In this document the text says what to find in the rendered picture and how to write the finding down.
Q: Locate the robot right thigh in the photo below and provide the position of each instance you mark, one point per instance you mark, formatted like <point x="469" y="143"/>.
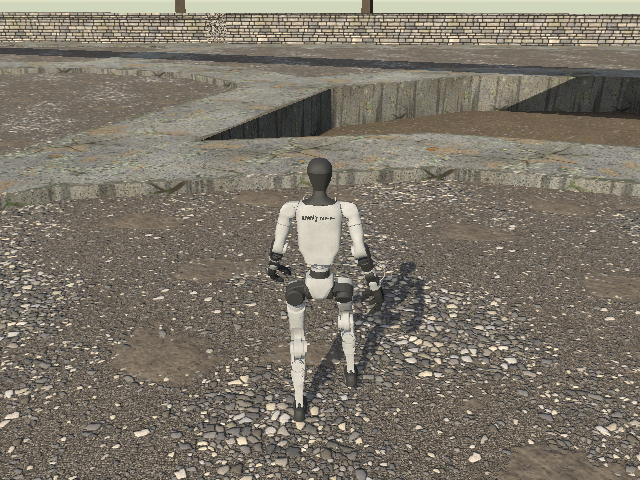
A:
<point x="343" y="291"/>

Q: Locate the left robot hand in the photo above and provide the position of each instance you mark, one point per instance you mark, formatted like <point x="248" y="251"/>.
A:
<point x="274" y="276"/>

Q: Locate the left robot forearm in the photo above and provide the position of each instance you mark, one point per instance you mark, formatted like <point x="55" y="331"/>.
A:
<point x="274" y="258"/>

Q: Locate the right robot hand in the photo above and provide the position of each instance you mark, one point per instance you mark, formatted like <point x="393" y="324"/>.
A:
<point x="378" y="299"/>

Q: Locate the right robot forearm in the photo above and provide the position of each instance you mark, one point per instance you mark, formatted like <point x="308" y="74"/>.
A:
<point x="368" y="269"/>

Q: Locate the robot left upper arm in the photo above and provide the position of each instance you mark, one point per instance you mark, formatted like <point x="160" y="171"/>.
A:
<point x="287" y="212"/>

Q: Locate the robot right upper arm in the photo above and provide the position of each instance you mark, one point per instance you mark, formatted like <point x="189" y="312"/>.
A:
<point x="351" y="212"/>

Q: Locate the right robot shin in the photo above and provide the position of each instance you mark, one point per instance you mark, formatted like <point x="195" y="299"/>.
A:
<point x="348" y="344"/>

